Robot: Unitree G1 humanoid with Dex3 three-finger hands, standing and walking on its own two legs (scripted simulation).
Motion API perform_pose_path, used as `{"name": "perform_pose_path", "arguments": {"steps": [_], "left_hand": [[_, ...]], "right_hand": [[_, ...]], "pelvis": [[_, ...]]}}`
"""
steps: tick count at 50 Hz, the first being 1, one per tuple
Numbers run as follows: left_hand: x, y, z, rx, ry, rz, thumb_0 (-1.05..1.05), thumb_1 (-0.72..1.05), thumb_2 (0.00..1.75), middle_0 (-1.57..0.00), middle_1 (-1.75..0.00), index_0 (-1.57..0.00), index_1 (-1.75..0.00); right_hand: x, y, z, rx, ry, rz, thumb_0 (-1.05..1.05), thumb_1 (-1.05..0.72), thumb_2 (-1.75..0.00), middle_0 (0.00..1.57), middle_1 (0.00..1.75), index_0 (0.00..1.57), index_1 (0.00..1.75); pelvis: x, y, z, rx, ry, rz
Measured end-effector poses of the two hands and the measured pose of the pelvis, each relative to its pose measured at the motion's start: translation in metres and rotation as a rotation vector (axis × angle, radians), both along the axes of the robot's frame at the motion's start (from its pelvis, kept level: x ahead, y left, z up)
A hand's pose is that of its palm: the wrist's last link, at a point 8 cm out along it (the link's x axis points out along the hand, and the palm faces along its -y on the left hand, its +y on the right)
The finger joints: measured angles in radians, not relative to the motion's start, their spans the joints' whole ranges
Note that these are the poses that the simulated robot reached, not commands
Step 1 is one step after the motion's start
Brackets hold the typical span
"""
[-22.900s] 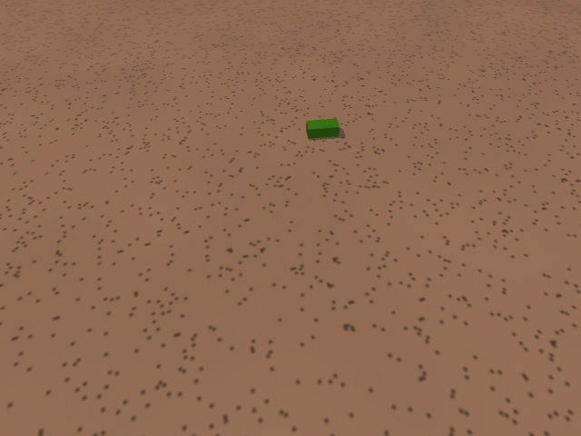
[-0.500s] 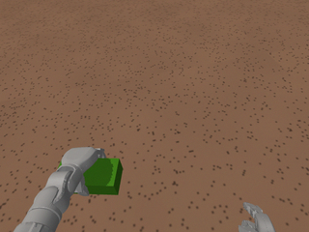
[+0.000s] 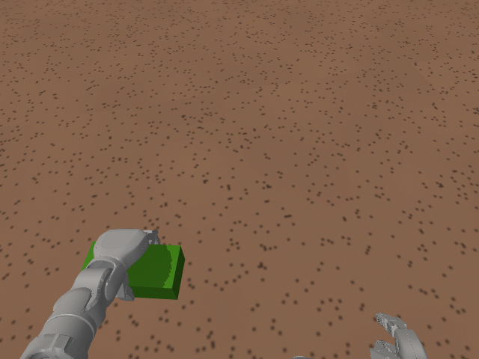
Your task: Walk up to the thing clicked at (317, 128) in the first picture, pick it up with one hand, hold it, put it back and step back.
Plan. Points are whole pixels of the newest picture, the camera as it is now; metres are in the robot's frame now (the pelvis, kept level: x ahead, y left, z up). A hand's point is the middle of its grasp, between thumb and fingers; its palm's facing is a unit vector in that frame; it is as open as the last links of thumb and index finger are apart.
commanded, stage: crouch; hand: left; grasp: from above
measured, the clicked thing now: (134, 270) +0.31 +0.22 -0.10
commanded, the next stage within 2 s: lower in 1.58 s
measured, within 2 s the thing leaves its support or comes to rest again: neither
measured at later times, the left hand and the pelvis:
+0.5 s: hand (157, 285) +0.34 +0.24 -0.32, palm faces -0.42 +0.06 -0.90, open 11.2 cm; pelvis -0.06 +0.01 -0.20, yaw -1 degrees
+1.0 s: hand (166, 294) +0.36 +0.25 -0.49, palm faces -0.45 +0.02 -0.89, open 11.2 cm; pelvis -0.07 +0.01 -0.33, yaw -2 degrees
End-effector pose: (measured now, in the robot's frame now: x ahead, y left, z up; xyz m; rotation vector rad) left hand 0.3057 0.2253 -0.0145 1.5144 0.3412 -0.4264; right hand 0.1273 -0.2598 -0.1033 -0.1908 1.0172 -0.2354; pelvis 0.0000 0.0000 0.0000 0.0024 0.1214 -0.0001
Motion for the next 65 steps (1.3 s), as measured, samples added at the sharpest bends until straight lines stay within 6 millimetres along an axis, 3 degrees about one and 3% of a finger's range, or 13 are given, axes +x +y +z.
{"name": "perform_pose_path", "arguments": {"steps": [6, 13, 24, 30, 37, 43, 51, 65], "left_hand": [[0.007, 0.001, -0.054, 0.035, -0.038, -0.022, -0.02, -0.20, 0.66, -0.53, -0.76, -0.62, -0.65], [0.018, 0.002, -0.131, 0.066, -0.059, -0.032, -0.02, -0.20, 0.65, -0.53, -0.76, -0.61, -0.65], [0.039, 0.010, -0.238, 0.085, -0.061, 0.009, -0.02, -0.20, 0.65, -0.52, -0.77, -0.61, -0.66], [0.041, 0.011, -0.297, 0.065, -0.004, 0.012, -0.03, -0.20, 0.66, -0.52, -0.78, -0.60, -0.67], [0.047, 0.014, -0.357, 0.029, -0.007, -0.010, -0.03, -0.20, 0.66, -0.53, -0.77, -0.61, -0.67], [0.057, 0.023, -0.393, 0.045, -0.032, 0.002, -0.03, -0.20, 0.66, -0.53, -0.77, -0.61, -0.67], [0.065, 0.028, -0.423, 0.043, -0.022, 0.035, -0.03, -0.20, 0.65, -0.53, -0.77, -0.61, -0.67], [0.062, 0.028, -0.468, 0.022, -0.004, 0.007, -0.03, -0.19, 0.65, -0.51, -0.78, -0.59, -0.67]], "right_hand": [[-0.023, -0.011, -0.035, -0.042, 0.070, 0.005, 0.01, -0.90, -0.91, 0.21, 0.30, 0.20, 0.30], [-0.069, -0.019, -0.095, -0.088, 0.174, -0.025, 0.00, -0.91, -0.91, 0.20, 0.30, 0.20, 0.30], [-0.141, -0.007, -0.197, -0.091, 0.305, -0.067, 0.01, -0.90, -0.91, 0.21, 0.30, 0.20, 0.30], [-0.154, 0.001, -0.241, -0.067, 0.330, -0.047, 0.01, -0.90, -0.90, 0.21, 0.30, 0.20, 0.30], [-0.147, 0.000, -0.282, -0.071, 0.340, 0.020, 0.00, -0.90, -0.90, 0.21, 0.30, 0.20, 0.30], [-0.135, -0.008, -0.309, -0.080, 0.351, 0.070, 0.00, -0.90, -0.90, 0.21, 0.30, 0.20, 0.30], [-0.127, -0.013, -0.334, -0.076, 0.353, 0.096, 0.00, -0.90, -0.90, 0.21, 0.30, 0.20, 0.30], [-0.153, -0.011, -0.369, -0.059, 0.406, 0.099, 0.00, -0.90, -0.90, 0.21, 0.30, 0.20, 0.30]], "pelvis": [[-0.014, 0.002, -0.036, -0.013, 0.117, 0.009], [-0.033, 0.006, -0.095, -0.029, 0.254, 0.010], [-0.061, 0.013, -0.188, -0.047, 0.403, 0.009], [-0.069, 0.014, -0.230, -0.055, 0.457, 0.009], [-0.070, 0.010, -0.275, -0.069, 0.506, 0.012], [-0.068, 0.007, -0.304, -0.077, 0.527, 0.010], [-0.067, 0.006, -0.329, -0.083, 0.528, -0.001], [-0.077, 0.007, -0.371, -0.091, 0.498, -0.016]]}}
